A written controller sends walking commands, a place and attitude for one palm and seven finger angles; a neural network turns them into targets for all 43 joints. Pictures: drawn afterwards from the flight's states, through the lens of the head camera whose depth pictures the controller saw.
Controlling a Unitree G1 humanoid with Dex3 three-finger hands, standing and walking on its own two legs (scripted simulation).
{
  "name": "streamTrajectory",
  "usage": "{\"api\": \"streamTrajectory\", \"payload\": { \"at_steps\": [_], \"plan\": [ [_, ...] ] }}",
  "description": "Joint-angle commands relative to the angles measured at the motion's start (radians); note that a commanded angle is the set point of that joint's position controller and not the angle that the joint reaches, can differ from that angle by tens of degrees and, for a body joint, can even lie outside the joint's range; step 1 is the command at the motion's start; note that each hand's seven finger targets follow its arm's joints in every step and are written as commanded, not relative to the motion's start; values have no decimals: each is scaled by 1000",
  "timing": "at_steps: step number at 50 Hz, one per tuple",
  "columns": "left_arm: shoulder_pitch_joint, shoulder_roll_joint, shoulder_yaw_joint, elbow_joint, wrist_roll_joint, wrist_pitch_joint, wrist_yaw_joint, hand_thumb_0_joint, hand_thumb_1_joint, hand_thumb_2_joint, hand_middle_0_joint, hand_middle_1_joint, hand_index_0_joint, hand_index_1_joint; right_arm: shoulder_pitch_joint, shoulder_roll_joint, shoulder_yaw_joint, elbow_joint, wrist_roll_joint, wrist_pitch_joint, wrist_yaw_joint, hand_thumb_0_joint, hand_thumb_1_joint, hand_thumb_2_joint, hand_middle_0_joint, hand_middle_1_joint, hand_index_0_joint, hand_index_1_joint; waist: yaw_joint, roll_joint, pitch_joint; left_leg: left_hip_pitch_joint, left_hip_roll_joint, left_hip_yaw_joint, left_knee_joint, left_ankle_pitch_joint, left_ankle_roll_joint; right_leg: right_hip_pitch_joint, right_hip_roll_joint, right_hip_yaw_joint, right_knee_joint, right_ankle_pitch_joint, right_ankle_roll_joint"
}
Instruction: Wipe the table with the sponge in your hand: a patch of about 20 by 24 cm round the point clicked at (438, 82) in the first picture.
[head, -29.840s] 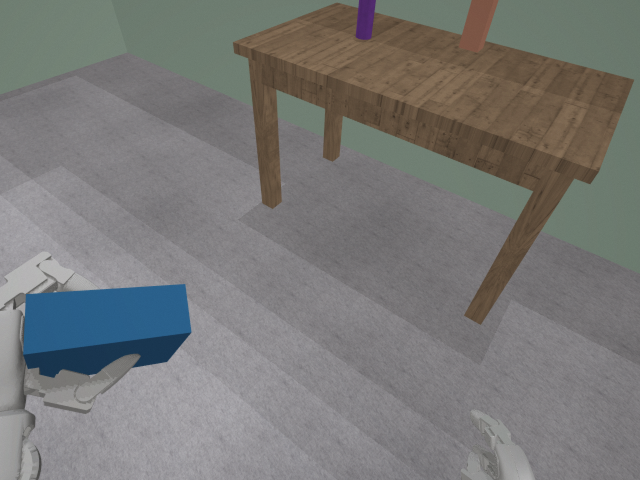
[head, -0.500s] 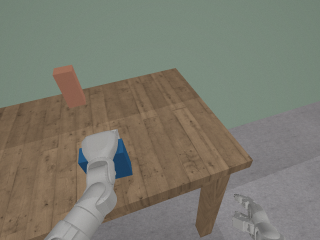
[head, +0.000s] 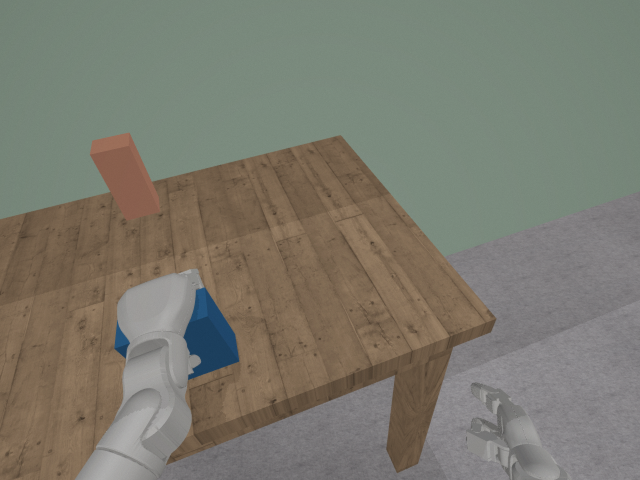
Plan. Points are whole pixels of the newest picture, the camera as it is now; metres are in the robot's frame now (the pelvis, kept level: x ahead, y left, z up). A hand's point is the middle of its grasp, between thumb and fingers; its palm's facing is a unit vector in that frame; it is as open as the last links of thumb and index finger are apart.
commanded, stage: slide back across to the middle lane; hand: left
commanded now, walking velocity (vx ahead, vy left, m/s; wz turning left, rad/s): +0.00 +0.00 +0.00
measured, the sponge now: (188, 347) +0.28 +0.23 +0.02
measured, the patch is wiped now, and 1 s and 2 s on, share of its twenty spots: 1.00 1.00 1.00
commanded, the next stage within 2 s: wipe forward along the middle lane in 0.16 s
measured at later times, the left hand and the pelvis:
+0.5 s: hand (149, 340) +0.26 +0.27 +0.05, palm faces -0.02 -0.09 -1.00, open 9.2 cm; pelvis -0.01 +0.00 +0.00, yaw +1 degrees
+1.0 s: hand (144, 312) +0.30 +0.29 +0.05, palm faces -0.08 -0.03 -1.00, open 9.2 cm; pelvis -0.03 +0.00 +0.00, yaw +2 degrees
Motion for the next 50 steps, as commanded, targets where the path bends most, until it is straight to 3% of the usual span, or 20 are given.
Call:
{"api": "streamTrajectory", "payload": {
  "at_steps": [1,3,7,8,13,14,16,18,20,23,24,28,29,31,33,34,38,41,48,50],
  "plan": [
    [-80,160,109,-101,11,12,-10,0,100,1300,-1200,-1600,-1200,-1600,-221,-88,-28,-178,-1,-71,-11,0,-900,-900,200,300,200,300,26,-144,-138,51,-64,0,-22,310,65,73,16,28,-70,442,-32],
    [-87,216,160,-113,9,4,-14,0,100,1300,-1200,-1600,-1200,-1600,-220,-96,-29,-174,-6,-74,-18,0,-900,-900,200,300,200,300,28,-130,-131,56,-64,-7,-28,300,65,72,17,40,-81,426,-35],
    [-86,194,140,-105,10,-17,-22,0,100,1300,-1200,-1600,-1200,-1600,-210,-93,-28,-174,-7,-84,-28,0,-900,-900,200,300,200,300,24,-125,-112,52,-64,-5,-32,277,67,52,15,28,-92,381,-31],
    [-91,229,174,-106,13,-24,-22,0,100,1300,-1200,-1600,-1200,-1600,-206,-99,-32,-169,-10,-86,-30,0,-900,-900,200,300,200,300,25,-124,-117,60,-64,-10,-33,275,67,52,19,39,-96,371,-35],
    [-41,246,204,-113,12,-63,-23,0,100,1300,-1200,-1600,-1200,-1600,-197,-100,-35,-168,-15,-98,-36,0,-900,-900,200,300,200,300,34,-99,-122,63,-63,-12,-33,286,65,56,17,35,-96,379,-38],
    [-69,206,163,-115,9,-66,-24,0,100,1300,-1200,-1600,-1200,-1600,-190,-95,-34,-172,-15,-99,-39,0,-900,-900,200,300,200,300,21,-110,-121,55,-62,-5,-34,274,68,48,15,17,-95,369,-32],
    [-113,206,160,-55,11,-70,-23,0,100,1300,-1200,-1600,-1200,-1600,-181,-101,-34,-155,-14,-100,-44,0,-900,-900,200,300,200,300,10,-132,-85,42,-59,-9,-39,244,67,15,18,15,-109,327,-31],
    [-161,256,203,-34,20,-80,-15,0,100,1300,-1200,-1600,-1200,-1600,-177,-107,-37,-145,-16,-103,-52,0,-900,-900,200,300,200,300,16,-122,-100,50,-60,-17,-41,232,66,9,22,26,-113,296,-38],
    [-173,207,159,-6,23,-91,-14,0,100,1300,-1200,-1600,-1200,-1600,-165,-99,-37,-147,-13,-108,-55,0,-900,-900,200,300,200,300,11,-125,-116,46,-63,-12,-35,238,68,10,18,4,-103,311,-34],
    [-231,250,199,34,35,-111,-5,0,100,1300,-1200,-1600,-1200,-1600,-159,-108,-42,-129,-18,-106,-61,0,-900,-900,200,300,200,300,12,-116,-128,48,-62,-16,-39,230,65,5,20,15,-108,300,-40],
    [-265,205,153,40,34,-117,-7,0,100,1300,-1200,-1600,-1200,-1600,-151,-104,-39,-133,-16,-107,-63,0,-900,-900,200,300,200,300,-1,-114,-128,42,-63,-12,-37,222,68,-2,18,-2,-102,295,-36],
    [-288,252,206,133,39,-136,4,0,100,1300,-1200,-1600,-1200,-1600,-137,-114,-47,-111,-17,-106,-68,0,-900,-900,200,300,200,300,4,-153,-124,27,-61,-14,-37,205,64,-11,20,13,-110,280,-37],
    [-307,205,160,137,36,-139,2,0,100,1300,-1200,-1600,-1200,-1600,-133,-109,-45,-119,-15,-106,-70,0,-900,-900,200,300,200,300,-4,-142,-131,22,-63,-8,-34,201,67,-13,16,-2,-106,281,-33],
    [-333,203,156,200,35,-140,2,0,100,1300,-1200,-1600,-1200,-1600,-123,-112,-44,-109,-12,-104,-71,0,-900,-900,200,300,200,300,-11,-156,-98,6,-62,-10,-35,183,67,-39,16,-6,-110,259,-31],
    [-378,268,209,236,40,-147,4,0,100,1300,-1200,-1600,-1200,-1600,-116,-122,-46,-98,-14,-100,-75,0,-900,-900,200,300,200,300,-8,-159,-107,-3,-62,-14,-39,161,64,-38,18,9,-118,228,-33],
    [-401,234,172,250,41,-153,1,0,100,1300,-1200,-1600,-1200,-1600,-104,-119,-45,-102,-13,-100,-79,0,-900,-900,200,300,200,300,-18,-168,-118,-9,-65,-7,-35,155,68,-37,14,-4,-113,226,-27],
    [-448,284,211,344,57,-179,2,0,100,1300,-1200,-1600,-1200,-1600,-78,-128,-50,-87,-12,-97,-81,0,-900,-900,200,300,200,300,-17,-151,-116,-30,-63,-12,-35,125,64,-66,16,5,-117,178,-33],
    [-463,252,184,410,53,-202,4,0,100,1300,-1200,-1600,-1200,-1600,-61,-126,-51,-88,-8,-95,-81,0,-900,-900,200,300,200,300,-27,-157,-106,-54,-62,-6,-24,110,65,-85,13,-2,-114,168,-28],
    [-598,341,243,518,62,-256,25,0,100,1300,-1200,-1600,-1200,-1600,-10,-139,-57,-73,-8,-94,-89,0,-900,-900,200,300,200,300,-43,-161,-127,-102,-58,-11,-16,65,66,-117,12,8,-114,113,-24],
    [-622,318,216,566,69,-271,32,0,100,1300,-1200,-1600,-1200,-1600,13,-138,-62,-66,-7,-95,-88,0,-900,-900,200,300,200,300,-58,-159,-124,-112,-57,-5,-2,65,68,-133,9,0,-103,119,-20]
  ]
}}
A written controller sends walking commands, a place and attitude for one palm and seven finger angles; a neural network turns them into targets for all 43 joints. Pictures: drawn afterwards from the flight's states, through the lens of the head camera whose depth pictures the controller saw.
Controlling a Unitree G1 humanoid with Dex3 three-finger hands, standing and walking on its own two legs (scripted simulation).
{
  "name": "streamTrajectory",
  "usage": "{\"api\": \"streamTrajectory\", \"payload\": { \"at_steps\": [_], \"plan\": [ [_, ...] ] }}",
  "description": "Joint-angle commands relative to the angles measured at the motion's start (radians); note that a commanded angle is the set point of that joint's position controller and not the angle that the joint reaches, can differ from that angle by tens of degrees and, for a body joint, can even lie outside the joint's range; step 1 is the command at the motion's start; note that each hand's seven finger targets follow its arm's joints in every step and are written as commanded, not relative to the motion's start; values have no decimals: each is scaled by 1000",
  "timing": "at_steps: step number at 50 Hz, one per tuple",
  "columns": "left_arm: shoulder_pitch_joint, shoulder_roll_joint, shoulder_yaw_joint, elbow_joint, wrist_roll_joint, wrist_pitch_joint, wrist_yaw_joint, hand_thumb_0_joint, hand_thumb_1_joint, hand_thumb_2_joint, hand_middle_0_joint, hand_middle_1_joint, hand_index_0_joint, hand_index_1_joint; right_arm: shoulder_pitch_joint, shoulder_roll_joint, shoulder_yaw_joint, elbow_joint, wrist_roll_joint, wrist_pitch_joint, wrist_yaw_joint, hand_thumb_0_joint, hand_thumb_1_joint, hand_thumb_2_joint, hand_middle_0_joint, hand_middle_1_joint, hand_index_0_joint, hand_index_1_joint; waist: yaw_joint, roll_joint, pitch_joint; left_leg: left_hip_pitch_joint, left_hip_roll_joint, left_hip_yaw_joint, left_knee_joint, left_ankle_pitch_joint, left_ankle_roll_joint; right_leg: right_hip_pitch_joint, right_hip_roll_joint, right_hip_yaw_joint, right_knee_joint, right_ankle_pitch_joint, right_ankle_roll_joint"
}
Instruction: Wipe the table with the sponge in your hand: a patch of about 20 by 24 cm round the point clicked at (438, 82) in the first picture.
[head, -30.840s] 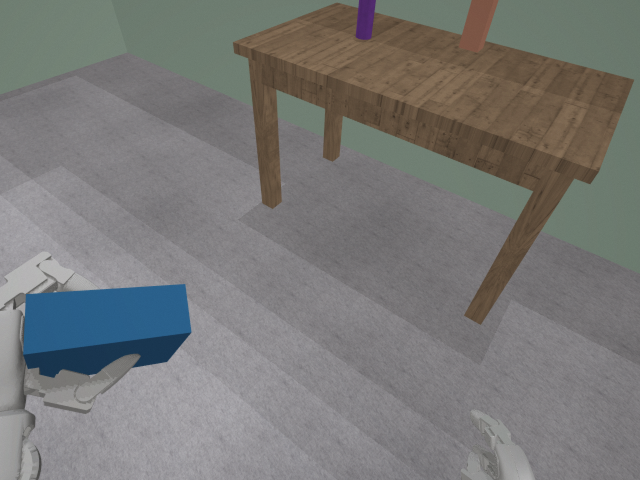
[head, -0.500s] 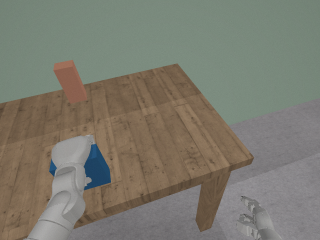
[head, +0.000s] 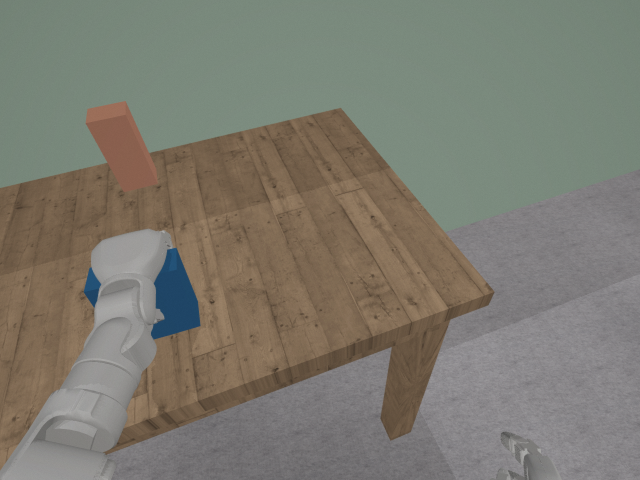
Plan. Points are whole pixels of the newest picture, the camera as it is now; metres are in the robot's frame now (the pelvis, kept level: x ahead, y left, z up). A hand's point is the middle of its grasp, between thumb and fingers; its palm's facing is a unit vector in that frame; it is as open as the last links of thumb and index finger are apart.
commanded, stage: wipe forward along the middle lane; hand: left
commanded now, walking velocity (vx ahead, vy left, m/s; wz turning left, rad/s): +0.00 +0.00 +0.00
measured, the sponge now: (153, 308) +0.33 +0.29 +0.01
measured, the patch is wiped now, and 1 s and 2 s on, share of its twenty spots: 1.00 1.00 1.00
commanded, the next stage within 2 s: slide back across to the first lane in 0.88 s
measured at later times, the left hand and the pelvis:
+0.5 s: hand (136, 251) +0.40 +0.32 +0.06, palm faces -0.12 -0.01 -0.99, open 9.2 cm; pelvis +0.00 +0.01 +0.00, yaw -1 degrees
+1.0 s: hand (130, 233) +0.44 +0.35 +0.06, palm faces -0.12 +0.00 -0.99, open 9.2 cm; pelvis +0.01 +0.03 -0.01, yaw -1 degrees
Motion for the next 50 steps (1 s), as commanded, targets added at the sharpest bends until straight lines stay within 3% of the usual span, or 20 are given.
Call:
{"api": "streamTrajectory", "payload": {
  "at_steps": [1,3,6,8,13,15,19,20,23,26,29,32,33,35,38,41,43,47,48,50],
  "plan": [
    [-275,217,59,36,35,-11,43,0,100,1300,-1200,-1600,-1200,-1600,-96,-118,-38,-133,-1,-48,-10,0,-900,-900,200,300,200,300,-28,-143,-126,39,-55,31,-44,15,59,1,7,30,-123,66,-18],
    [-289,272,109,50,30,-21,50,0,100,1300,-1200,-1600,-1200,-1600,-86,-122,-41,-127,-2,-48,-10,0,-900,-900,200,300,200,300,-20,-135,-162,37,-53,28,-44,30,60,23,8,40,-124,89,-20],
    [-366,274,82,115,29,-36,52,0,100,1300,-1200,-1600,-1200,-1600,-63,-127,-38,-118,1,-47,-11,0,-900,-900,200,300,200,300,-48,-152,-117,6,-52,33,-39,-12,64,-9,3,38,-131,43,-10],
    [-393,322,122,129,31,-55,51,0,100,1300,-1200,-1600,-1200,-1600,-50,-128,-40,-115,-1,-49,-12,0,-900,-900,200,300,200,300,-40,-138,-158,2,-49,25,-43,5,64,6,6,41,-126,58,-14],
    [-430,370,147,192,37,-86,53,0,100,1300,-1200,-1600,-1200,-1600,-14,-134,-45,-105,-1,-46,-9,0,-900,-900,200,300,200,300,-49,-132,-189,-18,-46,27,-29,28,66,18,6,45,-116,105,-12],
    [-451,344,114,220,43,-97,57,0,100,1300,-1200,-1600,-1200,-1600,11,-136,-49,-98,-2,-46,-6,0,-900,-900,200,300,200,300,-67,-128,-180,-18,-44,35,-18,22,69,-5,5,38,-113,102,-8],
    [-478,414,157,257,50,-113,63,0,100,1300,-1200,-1600,-1200,-1600,36,-146,-52,-86,-4,-41,-5,0,-900,-900,200,300,200,300,-71,-125,-205,-32,-42,34,-8,46,71,7,7,41,-104,141,-9],
    [-483,372,123,257,47,-115,63,0,100,1300,-1200,-1600,-1200,-1600,41,-142,-53,-89,-2,-42,-3,0,-900,-900,200,300,200,300,-81,-134,-197,-33,-42,38,-8,43,72,0,6,38,-108,146,-5],
    [-467,417,176,269,45,-127,63,0,100,1300,-1200,-1600,-1200,-1600,51,-145,-57,-85,-5,-41,2,0,-900,-900,200,300,200,300,-58,-119,-246,-26,-39,32,-5,93,69,27,9,39,-94,212,-15],
    [-467,377,134,292,53,-126,64,0,100,1300,-1200,-1600,-1200,-1600,67,-147,-60,-81,-5,-33,8,0,-900,-900,200,300,200,300,-78,-123,-218,-30,-40,40,5,94,70,4,10,29,-91,222,-11],
    [-489,412,159,284,54,-136,69,0,100,1300,-1200,-1600,-1200,-1600,77,-152,-64,-77,-8,-30,8,0,-900,-900,200,300,200,300,-77,-104,-248,-16,-40,36,11,124,71,8,14,29,-82,249,-15],
    [-532,399,138,314,64,-130,71,0,100,1300,-1200,-1600,-1200,-1600,86,-154,-63,-69,-5,-27,11,0,-900,-900,200,300,200,300,-96,-117,-207,-27,-36,31,4,95,69,-39,15,21,-89,196,-14],
    [-539,409,156,307,60,-134,71,0,100,1300,-1200,-1600,-1200,-1600,82,-151,-61,-73,-6,-29,10,0,-900,-900,200,300,200,300,-84,-106,-220,-24,-35,24,-2,113,68,-38,19,17,-84,200,-19],
    [-587,388,117,320,70,-130,75,0,100,1300,-1200,-1600,-1200,-1600,96,-152,-63,-68,-7,-28,12,0,-900,-900,200,300,200,300,-107,-83,-202,-11,-33,25,3,86,68,-80,20,10,-85,152,-17],
    [-587,421,159,338,68,-134,78,0,100,1300,-1200,-1600,-1200,-1600,103,-152,-64,-68,-11,-29,11,0,-900,-900,200,300,200,300,-91,-95,-253,-8,-29,15,6,126,66,-65,24,10,-71,183,-24],
    [-613,372,108,359,77,-129,78,0,100,1300,-1200,-1600,-1200,-1600,125,-150,-67,-64,-14,-25,17,0,-900,-900,200,300,200,300,-109,-81,-250,6,-26,16,21,134,64,-98,27,0,-61,184,-22],
    [-624,403,140,358,73,-133,78,0,100,1300,-1200,-1600,-1200,-1600,122,-149,-64,-68,-15,-24,15,0,-900,-900,200,300,200,300,-96,-74,-276,5,-25,5,16,152,61,-93,31,1,-55,187,-29],
    [-709,410,109,397,87,-124,83,0,100,1300,-1200,-1600,-1200,-1600,145,-155,-62,-56,-16,-24,15,0,-900,-900,200,300,200,300,-133,-75,-232,-16,-23,5,23,94,62,-146,31,0,-60,127,-21],
    [-721,438,140,393,82,-129,81,0,100,1300,-1200,-1600,-1200,-1600,146,-153,-60,-55,-17,-28,13,0,-900,-900,200,300,200,300,-121,-72,-249,-17,-21,-5,17,109,61,-139,32,-1,-56,133,-27],
    [-724,402,97,403,89,-125,77,0,100,1300,-1200,-1600,-1200,-1600,159,-152,-63,-56,-18,-28,15,0,-900,-900,200,300,200,300,-131,-57,-257,-4,-23,1,26,102,62,-152,34,-3,-53,123,-23]
  ]
}}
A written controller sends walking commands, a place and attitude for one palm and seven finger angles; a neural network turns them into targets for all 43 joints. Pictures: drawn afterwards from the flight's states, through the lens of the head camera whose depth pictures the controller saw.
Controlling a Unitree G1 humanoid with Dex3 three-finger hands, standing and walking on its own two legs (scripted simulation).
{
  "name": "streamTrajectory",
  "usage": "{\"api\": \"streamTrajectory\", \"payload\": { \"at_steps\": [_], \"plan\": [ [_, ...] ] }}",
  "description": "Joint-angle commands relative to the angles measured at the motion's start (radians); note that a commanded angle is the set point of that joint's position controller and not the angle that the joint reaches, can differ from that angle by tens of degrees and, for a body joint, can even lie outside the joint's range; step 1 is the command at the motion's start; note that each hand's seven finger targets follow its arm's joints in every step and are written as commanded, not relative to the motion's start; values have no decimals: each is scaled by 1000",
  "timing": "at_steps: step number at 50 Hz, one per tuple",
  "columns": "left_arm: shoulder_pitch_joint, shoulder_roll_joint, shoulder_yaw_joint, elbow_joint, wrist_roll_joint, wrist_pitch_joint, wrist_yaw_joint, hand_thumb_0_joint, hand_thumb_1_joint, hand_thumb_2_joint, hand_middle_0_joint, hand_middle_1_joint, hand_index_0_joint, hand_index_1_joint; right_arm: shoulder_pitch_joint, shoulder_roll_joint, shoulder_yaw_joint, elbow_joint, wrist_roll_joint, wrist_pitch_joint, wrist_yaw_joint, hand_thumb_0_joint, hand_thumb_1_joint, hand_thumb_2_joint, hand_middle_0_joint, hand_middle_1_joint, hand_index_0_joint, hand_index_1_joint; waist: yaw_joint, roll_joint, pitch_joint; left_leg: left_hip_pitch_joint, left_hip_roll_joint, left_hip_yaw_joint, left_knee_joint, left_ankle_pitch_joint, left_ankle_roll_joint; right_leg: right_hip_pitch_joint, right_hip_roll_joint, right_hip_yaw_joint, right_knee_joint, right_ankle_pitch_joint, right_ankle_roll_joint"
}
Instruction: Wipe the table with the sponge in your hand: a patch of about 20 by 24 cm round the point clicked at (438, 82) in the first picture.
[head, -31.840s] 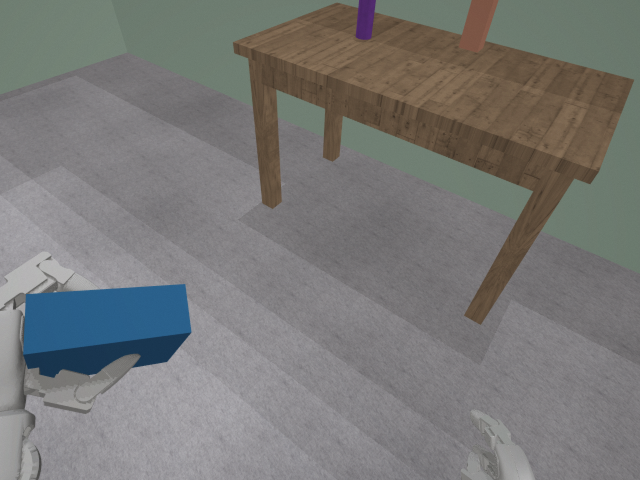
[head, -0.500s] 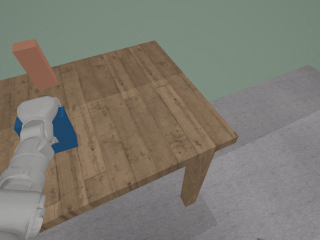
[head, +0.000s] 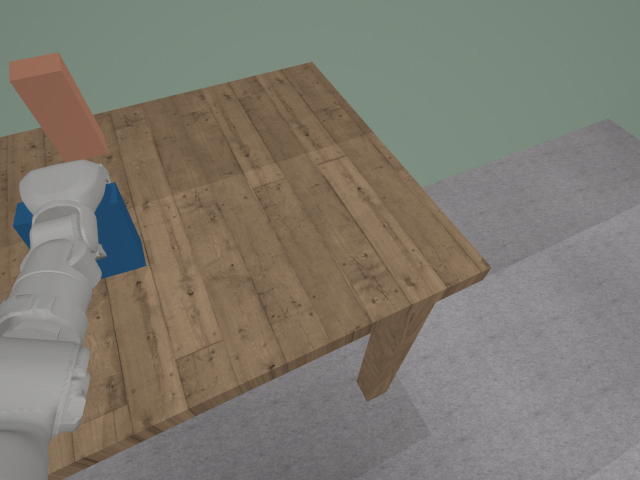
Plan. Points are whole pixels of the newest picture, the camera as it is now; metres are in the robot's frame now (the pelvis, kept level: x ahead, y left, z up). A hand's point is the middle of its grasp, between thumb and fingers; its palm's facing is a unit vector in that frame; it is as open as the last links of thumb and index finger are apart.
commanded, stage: slide back across to the first lane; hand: left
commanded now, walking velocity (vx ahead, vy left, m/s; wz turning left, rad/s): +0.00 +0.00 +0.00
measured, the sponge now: (93, 247) +0.41 +0.33 +0.02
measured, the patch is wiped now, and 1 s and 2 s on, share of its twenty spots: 1.00 1.00 1.00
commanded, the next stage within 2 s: wipe back along the first lane in 0.62 s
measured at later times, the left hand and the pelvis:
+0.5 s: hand (53, 218) +0.43 +0.37 +0.07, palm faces -0.12 -0.04 -0.99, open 9.2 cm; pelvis +0.03 +0.00 +0.01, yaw -1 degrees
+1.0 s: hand (21, 244) +0.38 +0.39 +0.07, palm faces -0.10 -0.02 -0.99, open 9.2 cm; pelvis +0.04 +0.01 +0.01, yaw +1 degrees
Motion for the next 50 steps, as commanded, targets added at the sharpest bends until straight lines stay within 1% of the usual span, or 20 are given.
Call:
{"api": "streamTrajectory", "payload": {
  "at_steps": [1,6,8,12,13,16,18,22,23,25,28,30,34,37,39,40,45,46,47,50],
  "plan": [
    [-321,267,28,-69,38,26,31,0,100,1300,-1200,-1600,-1200,-1600,56,-173,-53,-75,-5,-29,-14,0,-900,-900,200,300,200,300,-28,-15,-240,206,-15,-14,-72,140,31,35,41,-17,-73,113,-65],
    [-320,335,67,-92,39,11,17,0,100,1300,-1200,-1600,-1200,-1600,68,-176,-53,-81,-6,-26,-15,0,-900,-900,200,300,200,300,-20,-20,-285,213,-17,-10,-68,175,35,86,43,-14,-72,155,-62],
    [-289,401,130,-104,31,1,12,0,100,1300,-1200,-1600,-1200,-1600,57,-180,-51,-83,-6,-27,-16,0,-900,-900,200,300,200,300,8,-12,-300,207,-17,-11,-78,196,35,125,40,-7,-73,181,-67],
    [-241,431,141,-147,41,-6,8,0,100,1300,-1200,-1600,-1200,-1600,62,-182,-56,-91,-3,-21,-10,0,-900,-900,200,300,200,300,18,-4,-313,227,-24,-2,-79,232,38,175,41,-10,-79,230,-65],
    [-228,433,157,-183,27,-15,1,0,100,1300,-1200,-1600,-1200,-1600,48,-179,-56,-99,-2,-25,-12,0,-900,-900,200,300,200,300,35,38,-333,248,-24,-6,-87,275,36,190,40,-9,-75,258,-72],
    [-208,402,123,-196,30,-13,-9,0,100,1300,-1200,-1600,-1200,-1600,53,-182,-61,-96,1,-23,-7,0,-900,-900,200,300,200,300,17,32,-290,269,-24,-3,-90,273,40,177,43,-17,-91,250,-68],
    [-164,426,164,-213,12,-25,-19,0,100,1300,-1200,-1600,-1200,-1600,37,-183,-61,-96,2,-23,-9,0,-900,-900,200,300,200,300,36,22,-290,277,-24,-6,-100,304,41,206,41,-12,-98,280,-74],
    [-98,431,167,-234,21,-36,-31,0,100,1300,-1200,-1600,-1200,-1600,38,-189,-67,-95,0,-12,-5,0,-900,-900,200,300,200,300,36,20,-284,292,-29,4,-91,347,42,227,40,-15,-97,337,-72],
    [-98,453,195,-259,15,-46,-35,0,100,1300,-1200,-1600,-1200,-1600,24,-188,-65,-98,1,-13,-6,0,-900,-900,200,300,200,300,49,52,-291,305,-26,0,-95,383,39,231,39,-12,-93,354,-79],
    [-85,416,162,-275,21,-51,-38,0,100,1300,-1200,-1600,-1200,-1600,32,-188,-73,-99,-1,-12,-2,0,-900,-900,200,300,200,300,37,48,-280,322,-26,4,-86,395,42,217,40,-20,-94,360,-76],
    [-71,488,229,-294,5,-63,-48,0,100,1300,-1200,-1600,-1200,-1600,9,-191,-67,-106,1,-6,-6,0,-900,-900,200,300,200,300,53,24,-284,308,-31,4,-92,411,42,264,35,-9,-96,407,-78],
    [-61,460,194,-293,14,-66,-56,0,100,1300,-1200,-1600,-1200,-1600,17,-192,-70,-108,0,-3,-5,0,-900,-900,200,300,200,300,40,33,-273,319,-33,10,-83,425,44,250,34,-18,-94,419,-74],
    [-86,493,206,-299,22,-85,-77,0,100,1300,-1200,-1600,-1200,-1600,15,-200,-70,-109,-1,-1,-12,0,-900,-900,200,300,200,300,35,54,-254,346,-32,3,-82,429,46,222,37,-20,-102,390,-80],
    [-79,433,164,-317,16,-101,-92,0,100,1300,-1200,-1600,-1200,-1600,16,-190,-74,-114,-2,-2,-13,0,-900,-900,200,300,200,300,26,45,-265,367,-29,3,-75,440,44,206,36,-22,-105,390,-78],
    [-7,417,177,-355,-6,-124,-103,0,100,1300,-1200,-1600,-1200,-1600,20,-191,-80,-122,-5,-2,-14,0,-900,-900,200,300,200,300,40,50,-311,403,-24,-3,-60,520,45,224,39,-20,-97,437,-81],
    [8,367,143,-389,-15,-128,-105,0,100,1300,-1200,-1600,-1200,-1600,8,-183,-79,-128,-3,0,-12,0,-900,-900,200,300,200,300,32,40,-307,408,-22,-3,-57,541,42,217,37,-21,-97,450,-76],
    [106,309,142,-527,-54,-112,-82,0,100,1300,-1200,-1600,-1200,-1600,-27,-174,-84,-147,-1,3,-1,0,-900,-900,200,300,200,300,52,61,-326,453,-11,-28,-56,624,35,211,39,-30,-91,427,-75],
    [148,325,166,-538,-58,-97,-73,0,100,1300,-1200,-1600,-1200,-1600,-36,-177,-83,-152,0,5,2,0,-900,-900,200,300,200,300,62,59,-311,446,-12,-33,-61,619,32,216,41,-34,-95,414,-78],
    [153,277,127,-547,-67,-81,-69,0,100,1300,-1200,-1600,-1200,-1600,-51,-173,-79,-156,2,5,4,0,-900,-900,200,300,200,300,53,42,-286,432,-14,-29,-70,574,32,211,40,-35,-99,394,-74],
    [159,266,117,-538,-70,-36,-60,0,100,1300,-1200,-1600,-1200,-1600,-67,-175,-70,-152,5,1,0,0,-900,-900,200,300,200,300,50,8,-244,394,-21,-29,-91,478,34,217,39,-40,-105,351,-75]
  ]
}}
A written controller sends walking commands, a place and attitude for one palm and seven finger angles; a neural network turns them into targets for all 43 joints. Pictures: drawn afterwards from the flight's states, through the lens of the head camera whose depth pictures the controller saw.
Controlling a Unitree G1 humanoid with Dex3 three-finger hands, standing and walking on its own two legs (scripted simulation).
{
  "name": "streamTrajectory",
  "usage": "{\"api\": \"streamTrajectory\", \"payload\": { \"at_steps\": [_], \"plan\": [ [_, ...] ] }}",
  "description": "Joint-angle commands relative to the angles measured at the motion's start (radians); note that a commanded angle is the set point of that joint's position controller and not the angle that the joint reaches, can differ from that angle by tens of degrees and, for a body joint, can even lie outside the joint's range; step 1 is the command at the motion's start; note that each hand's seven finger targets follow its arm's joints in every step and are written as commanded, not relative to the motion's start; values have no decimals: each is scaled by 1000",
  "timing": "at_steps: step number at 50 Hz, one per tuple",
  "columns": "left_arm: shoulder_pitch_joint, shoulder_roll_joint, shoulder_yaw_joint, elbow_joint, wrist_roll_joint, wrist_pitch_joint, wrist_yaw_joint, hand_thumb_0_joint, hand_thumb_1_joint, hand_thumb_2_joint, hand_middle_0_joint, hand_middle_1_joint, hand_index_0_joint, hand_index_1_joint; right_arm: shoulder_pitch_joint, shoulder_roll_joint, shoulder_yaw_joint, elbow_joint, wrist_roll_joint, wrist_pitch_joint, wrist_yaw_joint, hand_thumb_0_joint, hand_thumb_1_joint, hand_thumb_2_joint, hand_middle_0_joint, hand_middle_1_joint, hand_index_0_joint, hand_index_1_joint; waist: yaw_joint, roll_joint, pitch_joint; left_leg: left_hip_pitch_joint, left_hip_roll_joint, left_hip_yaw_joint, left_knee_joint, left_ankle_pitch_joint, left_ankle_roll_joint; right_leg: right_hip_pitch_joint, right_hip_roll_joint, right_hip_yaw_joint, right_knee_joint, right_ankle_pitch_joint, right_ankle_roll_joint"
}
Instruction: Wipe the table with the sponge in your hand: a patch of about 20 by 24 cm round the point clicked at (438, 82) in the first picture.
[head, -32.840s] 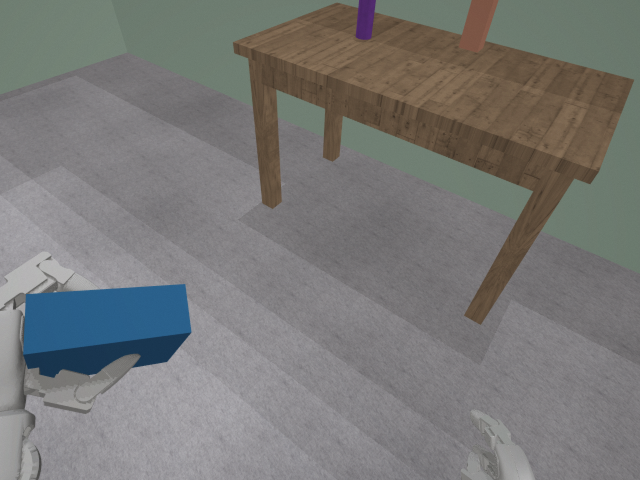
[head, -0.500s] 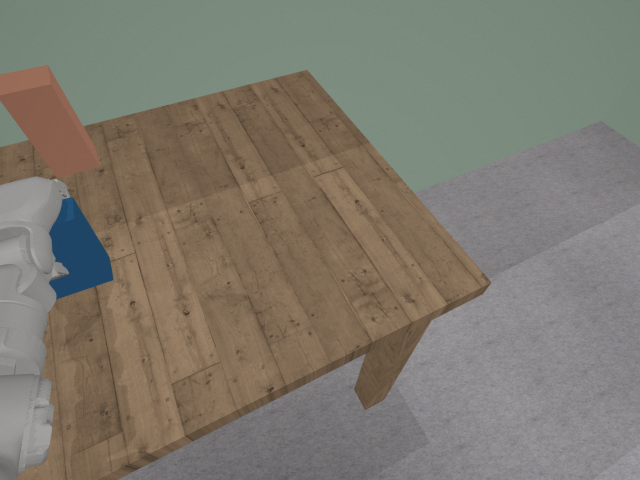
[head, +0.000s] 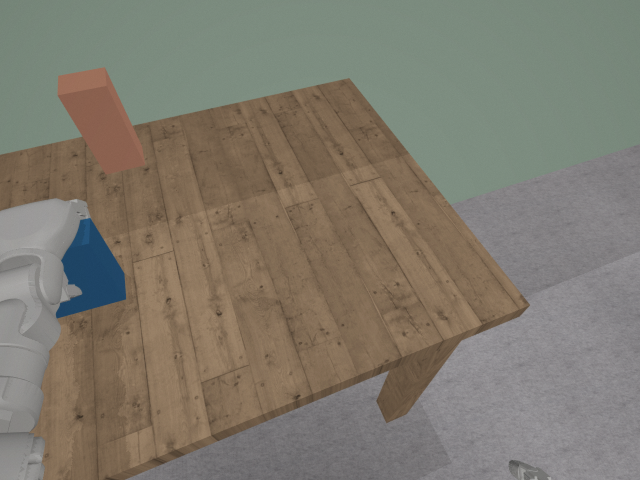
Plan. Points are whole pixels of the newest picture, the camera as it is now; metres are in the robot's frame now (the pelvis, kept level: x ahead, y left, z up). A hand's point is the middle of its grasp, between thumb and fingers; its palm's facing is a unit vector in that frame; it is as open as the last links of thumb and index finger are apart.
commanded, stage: wipe back along the first lane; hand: left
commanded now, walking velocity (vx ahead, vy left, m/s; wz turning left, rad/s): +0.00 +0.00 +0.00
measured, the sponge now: (70, 281) +0.34 +0.38 +0.02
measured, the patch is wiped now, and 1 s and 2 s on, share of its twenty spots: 1.00 1.00 1.00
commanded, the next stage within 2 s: lift the sponge slowly off the table in 1.34 s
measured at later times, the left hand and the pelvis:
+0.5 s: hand (69, 285) +0.31 +0.34 +0.06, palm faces -0.06 -0.01 -1.00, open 9.2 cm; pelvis -0.01 +0.00 +0.00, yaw +1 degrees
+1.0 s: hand (66, 331) +0.26 +0.32 +0.06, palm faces -0.03 -0.03 -1.00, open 9.2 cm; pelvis +0.00 -0.02 +0.00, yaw +1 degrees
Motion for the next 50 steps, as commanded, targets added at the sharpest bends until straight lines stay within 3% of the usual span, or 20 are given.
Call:
{"api": "streamTrajectory", "payload": {
  "at_steps": [1,5,7,9,12,13,14,15,18,22,23,27,28,32,33,34,38,42,43,50],
  "plan": [
    [-230,215,16,-123,7,56,13,0,100,1300,-1200,-1600,-1200,-1600,-37,-159,-35,-101,0,-36,-13,0,-900,-900,200,300,200,300,-18,-2,-248,249,-5,-31,-44,472,14,53,54,-40,-8,337,-86],
    [-200,189,-11,-152,15,84,1,0,100,1300,-1200,-1600,-1200,-1600,-58,-149,-26,-112,2,-41,-14,0,-900,-900,200,300,200,300,-6,33,-267,267,-8,-40,-56,473,10,73,52,-40,-8,314,-92],
    [-163,145,-39,-146,8,97,-9,0,100,1300,-1200,-1600,-1200,-1600,-70,-146,-24,-121,3,-40,-13,0,-900,-900,200,300,200,300,-9,2,-236,258,-7,-39,-59,434,11,63,53,-40,-16,294,-89],
    [-124,158,-19,-165,1,94,-13,0,100,1300,-1200,-1600,-1200,-1600,-73,-148,-20,-131,-1,-42,-14,0,-900,-900,200,300,200,300,4,11,-242,257,-11,-41,-61,435,13,85,56,-40,-15,302,-94],
    [-107,106,-57,-187,3,105,-15,0,100,1300,-1200,-1600,-1200,-1600,-93,-140,-14,-143,2,-42,-10,0,-900,-900,200,300,200,300,-2,-11,-195,239,-9,-43,-70,393,10,60,54,-43,-20,268,-90],
    [-110,117,-36,-201,-3,103,-13,0,100,1300,-1200,-1600,-1200,-1600,-103,-140,-12,-146,4,-44,-12,0,-900,-900,200,300,200,300,5,-6,-198,240,-6,-52,-77,394,8,62,54,-38,-20,257,-94],
    [-99,85,-70,-190,2,112,-13,0,100,1300,-1200,-1600,-1200,-1600,-96,-140,-13,-146,1,-44,-12,0,-900,-900,200,300,200,300,1,-5,-185,241,-10,-51,-75,373,9,50,58,-44,-19,239,-94],
    [-103,58,-91,-208,2,116,-11,0,100,1300,-1200,-1600,-1200,-1600,-101,-135,-13,-149,3,-46,-10,0,-900,-900,200,300,200,300,-3,-16,-191,242,-7,-51,-77,360,8,44,55,-46,-18,228,-91],
    [-63,83,-53,-225,-1,127,-5,0,100,1300,-1200,-1600,-1200,-1600,-121,-137,-9,-155,4,-47,-11,0,-900,-900,200,300,200,300,15,-16,-202,236,-9,-54,-81,362,6,72,54,-37,-17,240,-97],
    [4,10,-108,-248,-11,152,-2,0,100,1300,-1200,-1600,-1200,-1600,-131,-131,-9,-162,4,-49,-8,0,-900,-900,200,300,200,300,12,-39,-196,235,-13,-44,-72,356,9,78,54,-42,-13,257,-92],
    [13,35,-76,-263,-16,153,0,0,100,1300,-1200,-1600,-1200,-1600,-141,-134,-8,-161,5,-50,-9,0,-900,-900,200,300,200,300,18,-34,-198,236,-10,-50,-77,367,7,89,54,-38,-13,265,-95],
    [97,10,-91,-316,-30,172,-4,0,100,1300,-1200,-1600,-1200,-1600,-157,-127,-4,-173,5,-54,-6,0,-900,-900,200,300,200,300,23,-43,-178,229,-15,-39,-77,370,9,112,50,-42,-13,296,-88],
    [120,55,-43,-330,-34,175,-2,0,100,1300,-1200,-1600,-1200,-1600,-166,-132,-2,-174,4,-56,-8,0,-900,-900,200,300,200,300,34,-36,-184,228,-14,-43,-81,375,9,130,50,-38,-12,297,-90],
    [144,28,-74,-355,-36,192,-12,0,100,1300,-1200,-1600,-1200,-1600,-175,-127,3,-174,5,-61,-10,0,-900,-900,200,300,200,300,25,-61,-140,220,-19,-32,-86,340,12,124,49,-41,-22,290,-84],
    [159,51,-48,-382,-35,192,-11,0,100,1300,-1200,-1600,-1200,-1600,-185,-130,2,-177,4,-63,-10,0,-900,-900,200,300,200,300,34,-33,-153,226,-17,-36,-89,357,11,135,48,-35,-18,297,-88],
    [180,11,-80,-402,-39,191,-13,0,100,1300,-1200,-1600,-1200,-1600,-183,-122,2,-183,2,-67,-10,0,-900,-900,200,300,200,300,32,-23,-159,240,-20,-31,-82,373,13,140,49,-40,-16,315,-87],
    [265,63,-13,-442,-52,187,-12,0,100,1300,-1200,-1600,-1200,-1600,-194,-128,1,-180,-1,-74,-9,0,-900,-900,200,300,200,300,44,-67,-157,232,-21,-24,-80,385,14,176,44,-26,-16,378,-82],
    [351,19,-36,-506,-62,184,-8,0,100,1300,-1200,-1600,-1200,-1600,-205,-119,1,-188,-2,-83,-5,0,-900,-900,200,300,200,300,47,-52,-146,237,-23,-17,-73,401,12,175,42,-29,-11,406,-77],
    [367,42,-6,-524,-66,186,-4,0,100,1300,-1200,-1600,-1200,-1600,-212,-121,-1,-188,-4,-86,-5,0,-900,-900,200,300,200,300,53,-51,-154,241,-23,-20,-75,412,12,185,42,-23,-10,417,-80],
    [445,-3,-31,-587,-81,204,7,0,100,1300,-1200,-1600,-1200,-1600,-227,-112,0,-192,-4,-94,-10,0,-900,-900,200,300,200,300,56,-60,-124,238,-26,-14,-80,379,12,183,38,-24,-14,405,-74]
  ]
}}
